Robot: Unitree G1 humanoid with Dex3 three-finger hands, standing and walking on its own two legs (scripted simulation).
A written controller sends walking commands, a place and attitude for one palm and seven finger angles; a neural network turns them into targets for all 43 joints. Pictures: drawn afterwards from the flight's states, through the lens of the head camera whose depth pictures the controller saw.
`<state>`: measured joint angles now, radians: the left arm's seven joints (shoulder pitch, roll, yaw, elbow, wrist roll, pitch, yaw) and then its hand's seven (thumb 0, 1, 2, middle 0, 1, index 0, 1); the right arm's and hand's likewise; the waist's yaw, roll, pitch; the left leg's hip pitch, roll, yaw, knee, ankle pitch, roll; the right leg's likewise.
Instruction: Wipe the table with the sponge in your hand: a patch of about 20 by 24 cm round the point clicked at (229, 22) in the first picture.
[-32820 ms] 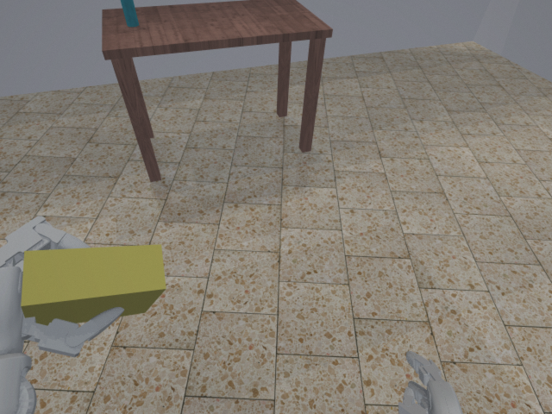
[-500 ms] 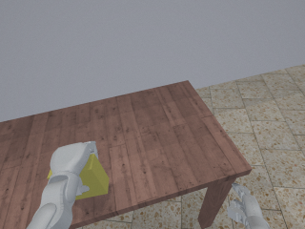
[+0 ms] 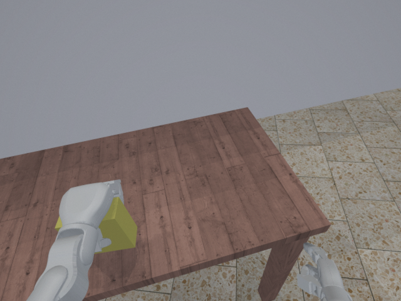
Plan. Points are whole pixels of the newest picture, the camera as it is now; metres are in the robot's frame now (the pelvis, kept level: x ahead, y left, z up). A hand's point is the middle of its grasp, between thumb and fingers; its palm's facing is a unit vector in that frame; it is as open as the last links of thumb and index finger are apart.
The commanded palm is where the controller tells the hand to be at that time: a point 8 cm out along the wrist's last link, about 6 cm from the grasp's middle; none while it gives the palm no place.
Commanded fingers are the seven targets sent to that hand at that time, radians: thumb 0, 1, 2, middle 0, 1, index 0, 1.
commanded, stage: move the sponge above the wiping area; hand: left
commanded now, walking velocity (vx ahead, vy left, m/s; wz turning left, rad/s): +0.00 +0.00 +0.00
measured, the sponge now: (104, 232) +0.23 +0.26 +0.00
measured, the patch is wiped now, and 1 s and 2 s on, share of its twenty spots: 0.00 0.00 0.00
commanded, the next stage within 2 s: lower the sponge onto the table in 0.70 s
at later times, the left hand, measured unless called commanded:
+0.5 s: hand (100, 202) +0.25 +0.26 +0.08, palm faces +0.10 -0.07 -0.99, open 9.5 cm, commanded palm +0.21 +0.26 +0.13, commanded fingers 0.00 0.10 1.30 -1.20 -1.60 -1.20 -1.60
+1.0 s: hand (94, 203) +0.25 +0.27 +0.08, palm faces +0.11 -0.09 -0.99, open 9.5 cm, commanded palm +0.21 +0.25 +0.13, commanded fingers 0.00 0.10 1.30 -1.20 -1.60 -1.20 -1.60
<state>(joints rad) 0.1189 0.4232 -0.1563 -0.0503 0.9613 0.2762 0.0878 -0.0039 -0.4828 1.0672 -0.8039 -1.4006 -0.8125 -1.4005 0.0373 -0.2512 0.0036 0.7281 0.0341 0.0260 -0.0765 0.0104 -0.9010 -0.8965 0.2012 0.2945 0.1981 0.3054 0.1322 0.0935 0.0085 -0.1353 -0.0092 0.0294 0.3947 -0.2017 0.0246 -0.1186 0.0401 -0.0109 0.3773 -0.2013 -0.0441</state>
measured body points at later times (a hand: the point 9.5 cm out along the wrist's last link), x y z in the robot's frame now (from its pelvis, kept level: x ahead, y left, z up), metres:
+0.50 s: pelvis +0.00 +0.00 +0.00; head -0.01 -0.04 +0.45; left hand +0.24 +0.26 +0.13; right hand +0.24 -0.21 -0.09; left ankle +0.01 +0.10 -0.74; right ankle +0.01 -0.10 -0.74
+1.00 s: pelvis +0.00 -0.01 +0.00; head -0.02 -0.05 +0.45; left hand +0.24 +0.27 +0.13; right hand +0.24 -0.21 -0.09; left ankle +0.01 +0.10 -0.74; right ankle +0.01 -0.10 -0.74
